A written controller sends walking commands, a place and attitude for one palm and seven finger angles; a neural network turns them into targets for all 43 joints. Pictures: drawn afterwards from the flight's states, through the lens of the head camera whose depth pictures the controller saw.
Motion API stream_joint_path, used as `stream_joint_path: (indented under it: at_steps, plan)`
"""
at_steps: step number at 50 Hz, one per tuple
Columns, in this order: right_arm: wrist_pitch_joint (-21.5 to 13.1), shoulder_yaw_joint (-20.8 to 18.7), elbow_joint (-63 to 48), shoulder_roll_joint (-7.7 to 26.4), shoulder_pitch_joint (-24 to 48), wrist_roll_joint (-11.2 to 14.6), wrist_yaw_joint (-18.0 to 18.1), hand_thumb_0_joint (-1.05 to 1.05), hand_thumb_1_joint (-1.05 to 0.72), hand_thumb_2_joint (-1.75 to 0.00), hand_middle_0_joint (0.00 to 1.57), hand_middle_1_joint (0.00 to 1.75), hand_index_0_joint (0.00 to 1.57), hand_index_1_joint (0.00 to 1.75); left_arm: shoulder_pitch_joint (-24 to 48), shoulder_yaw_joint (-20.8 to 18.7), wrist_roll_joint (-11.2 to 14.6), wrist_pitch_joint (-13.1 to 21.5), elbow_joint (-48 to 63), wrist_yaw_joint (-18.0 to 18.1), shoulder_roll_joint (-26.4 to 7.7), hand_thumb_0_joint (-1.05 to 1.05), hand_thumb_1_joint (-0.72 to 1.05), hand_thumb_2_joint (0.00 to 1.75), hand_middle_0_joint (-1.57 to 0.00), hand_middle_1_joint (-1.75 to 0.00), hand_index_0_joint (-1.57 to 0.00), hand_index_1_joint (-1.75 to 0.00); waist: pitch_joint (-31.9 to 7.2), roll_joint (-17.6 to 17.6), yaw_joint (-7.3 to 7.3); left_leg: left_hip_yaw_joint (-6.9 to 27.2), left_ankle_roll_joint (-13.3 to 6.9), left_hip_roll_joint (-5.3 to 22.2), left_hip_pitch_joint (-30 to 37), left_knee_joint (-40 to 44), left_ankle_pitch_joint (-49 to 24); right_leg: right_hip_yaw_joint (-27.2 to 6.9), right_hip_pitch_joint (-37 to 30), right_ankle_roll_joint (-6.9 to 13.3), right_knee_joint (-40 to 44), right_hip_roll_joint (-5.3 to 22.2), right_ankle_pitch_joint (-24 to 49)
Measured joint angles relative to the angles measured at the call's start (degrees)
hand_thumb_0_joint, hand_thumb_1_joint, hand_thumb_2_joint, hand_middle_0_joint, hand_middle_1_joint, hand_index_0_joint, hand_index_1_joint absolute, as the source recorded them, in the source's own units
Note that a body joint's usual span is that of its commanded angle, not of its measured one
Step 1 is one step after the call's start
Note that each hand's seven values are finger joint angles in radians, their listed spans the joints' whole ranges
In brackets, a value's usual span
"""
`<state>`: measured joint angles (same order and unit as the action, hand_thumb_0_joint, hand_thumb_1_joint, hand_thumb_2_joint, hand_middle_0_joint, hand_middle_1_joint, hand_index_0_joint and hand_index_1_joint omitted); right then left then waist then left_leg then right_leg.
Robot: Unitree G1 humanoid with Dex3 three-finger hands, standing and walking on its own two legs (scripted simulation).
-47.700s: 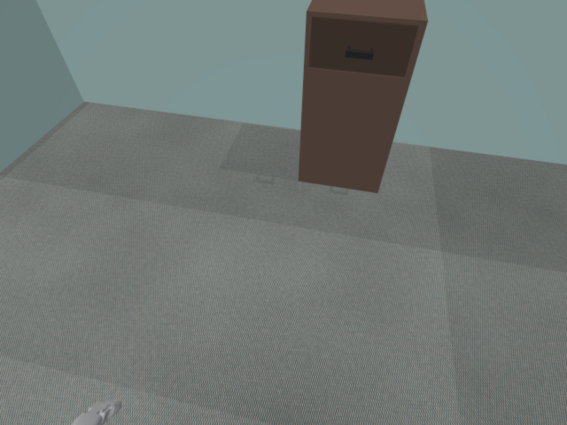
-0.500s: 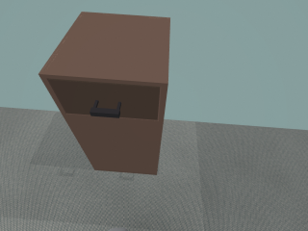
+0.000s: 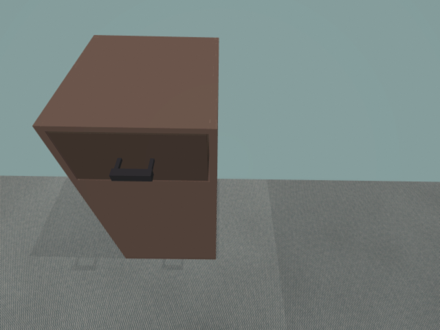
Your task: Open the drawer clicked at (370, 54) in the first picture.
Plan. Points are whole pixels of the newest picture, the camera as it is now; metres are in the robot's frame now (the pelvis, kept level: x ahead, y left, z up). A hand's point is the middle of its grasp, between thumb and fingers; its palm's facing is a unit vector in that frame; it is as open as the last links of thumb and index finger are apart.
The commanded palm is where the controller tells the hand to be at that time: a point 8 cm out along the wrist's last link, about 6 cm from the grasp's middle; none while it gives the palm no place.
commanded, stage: come to a stop and stand still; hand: left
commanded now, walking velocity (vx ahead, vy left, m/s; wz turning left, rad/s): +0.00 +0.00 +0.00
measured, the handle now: (133, 168) +0.48 +0.25 -0.05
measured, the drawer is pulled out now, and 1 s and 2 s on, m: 0.00 0.00 0.00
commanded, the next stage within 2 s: look again from close up in 0.76 s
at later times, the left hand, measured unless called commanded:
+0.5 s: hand out of the picture +0.00 +0.21 -0.17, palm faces +0.02 -0.98 -0.21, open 7.4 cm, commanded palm none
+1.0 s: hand out of the picture -0.02 +0.20 -0.17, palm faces +0.03 -0.98 -0.17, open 7.4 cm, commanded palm none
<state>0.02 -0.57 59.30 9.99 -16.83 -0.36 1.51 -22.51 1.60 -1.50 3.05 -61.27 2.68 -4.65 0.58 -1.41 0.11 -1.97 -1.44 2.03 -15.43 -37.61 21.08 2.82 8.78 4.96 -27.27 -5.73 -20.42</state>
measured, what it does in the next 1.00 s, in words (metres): stands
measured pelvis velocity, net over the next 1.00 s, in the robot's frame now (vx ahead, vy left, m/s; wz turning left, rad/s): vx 0.00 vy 0.04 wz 0.00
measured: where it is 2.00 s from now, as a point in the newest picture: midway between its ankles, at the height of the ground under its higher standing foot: outside the picture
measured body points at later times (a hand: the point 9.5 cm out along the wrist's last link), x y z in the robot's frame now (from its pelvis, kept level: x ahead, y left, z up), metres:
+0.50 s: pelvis +0.00 +0.04 +0.00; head +0.01 +0.04 +0.45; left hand +0.00 +0.27 -0.15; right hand -0.01 -0.18 -0.15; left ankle -0.05 +0.11 -0.73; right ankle -0.07 -0.07 -0.73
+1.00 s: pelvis +0.00 +0.04 +0.01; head +0.01 +0.05 +0.46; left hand -0.02 +0.26 -0.16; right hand -0.01 -0.18 -0.15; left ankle -0.05 +0.11 -0.73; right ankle -0.07 -0.07 -0.73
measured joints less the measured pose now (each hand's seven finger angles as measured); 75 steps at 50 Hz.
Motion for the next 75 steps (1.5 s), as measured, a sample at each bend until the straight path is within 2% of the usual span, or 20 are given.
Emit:
stream_joint_path:
  at_steps: [2, 5, 15, 32, 48, 72, 73, 74, 75]
  plan:
    - [-0.7, 0.3, 0.4, -1.0, 0.1, 0.1, 0.4, 0.01, -0.92, -0.90, 0.19, 0.30, 0.20, 0.30, 0.6, -0.1, 0.4, -0.3, 0.0, 0.1, -1.0, 0.00, 0.90, 0.90, -0.20, -0.30, -0.20, -0.30, -0.3, 1.5, 0.23, -0.3, 0.2, -0.9, 2.5, 4.0, 1.4, 0.0, 0.6, -0.4, -2.3, 0.7, -1.2]
    - [-1.0, 0.9, 1.1, -1.9, -0.2, -0.1, 1.2, 0.01, -0.93, -0.90, 0.20, 0.30, 0.20, 0.30, 2.0, -0.5, 0.7, -1.4, -0.1, 0.5, -2.6, 0.01, 0.91, 0.90, -0.20, -0.30, -0.20, -0.30, -0.9, 3.3, -0.17, -0.8, 0.1, -2.0, 3.8, 4.8, 1.3, -0.5, -0.2, -1.0, -2.8, 1.9, -2.0]
    - [-0.5, 1.9, 2.9, -1.3, -0.1, -0.3, 1.1, 0.01, -0.94, -0.90, 0.20, 0.30, 0.20, 0.30, 5.3, -0.9, 1.1, -2.5, 0.9, 0.1, -5.1, 0.00, 0.91, 0.90, -0.20, -0.30, -0.20, -0.30, -0.8, 1.9, -0.27, -1.7, -1.6, -3.5, 6.0, 7.6, -0.3, -1.3, -2.0, -2.7, -0.6, 3.4, -0.8]
    - [-1.2, 2.7, 5.2, -1.7, -0.7, -0.1, 1.1, 0.01, -0.91, -0.90, 0.20, 0.30, 0.20, 0.30, 5.0, -0.5, 1.3, -3.0, -1.1, -0.1, -3.7, 0.00, 0.90, 0.90, -0.20, -0.30, -0.20, -0.30, 0.9, 1.8, -0.43, -2.5, -3.3, -6.0, 8.2, 11.7, -2.2, -2.2, -2.6, -4.4, 0.0, 5.8, -0.6]
    - [-1.4, 2.5, 5.4, -1.5, 0.7, 0.0, 1.4, 0.01, -0.91, -0.90, 0.20, 0.30, 0.20, 0.30, 4.5, -0.4, 1.1, -3.1, -2.3, 0.0, -2.8, 0.00, 0.90, 0.90, -0.20, -0.30, -0.20, -0.30, 1.0, 2.2, -0.82, -2.4, -3.5, -6.4, 8.9, 12.8, -3.2, -2.1, -3.1, -4.6, 0.5, 6.1, 0.0]
    - [-1.3, 2.6, 6.4, -2.4, -0.3, 0.1, 1.1, 0.01, -0.91, -0.90, 0.20, 0.30, 0.20, 0.30, 3.8, -0.3, 1.1, -2.6, -2.9, -0.2, -2.6, 0.00, 0.90, 0.90, -0.20, -0.30, -0.20, -0.30, 1.1, 2.4, -0.70, -1.7, -2.5, -5.5, 8.2, 13.4, -4.4, -1.3, -2.9, -3.7, 1.7, 5.3, 1.3]
    - [-1.1, 2.6, 6.0, -2.3, -0.3, 0.3, 0.9, 0.01, -0.91, -0.90, 0.20, 0.30, 0.20, 0.30, 3.8, -0.2, 0.8, -2.1, -3.0, 0.2, -2.5, 0.00, 0.90, 0.90, -0.20, -0.30, -0.20, -0.30, 0.9, 2.2, -0.58, -1.5, -2.2, -5.2, 7.0, 12.1, -4.3, -1.1, -2.4, -3.7, 1.8, 5.1, 1.4]
    - [-1.5, 2.6, 3.2, -1.9, -1.3, 1.1, 1.1, 0.01, -0.91, -0.90, 0.20, 0.30, 0.20, 0.30, 1.3, 1.2, -0.9, -5.1, 5.6, 0.4, -2.9, 0.00, 0.90, 0.90, -0.20, -0.30, -0.20, -0.30, 0.9, 2.0, -0.90, -1.6, -2.2, -5.0, 6.1, 11.4, -4.1, -1.3, -1.2, -3.7, 1.0, 4.9, 1.6]
    - [-4.0, 2.5, 0.7, -1.4, -2.5, 1.6, 2.1, 0.02, -0.92, -0.90, 0.20, 0.30, 0.20, 0.30, -1.4, 2.4, -3.7, -6.8, 15.1, 2.1, -4.3, 0.02, 0.92, 0.90, -0.20, -0.30, -0.20, -0.31, 1.2, 2.0, -1.62, -2.2, -2.3, -5.1, 6.3, 12.1, -4.0, -1.8, 0.2, -3.5, -1.2, 5.0, 1.4]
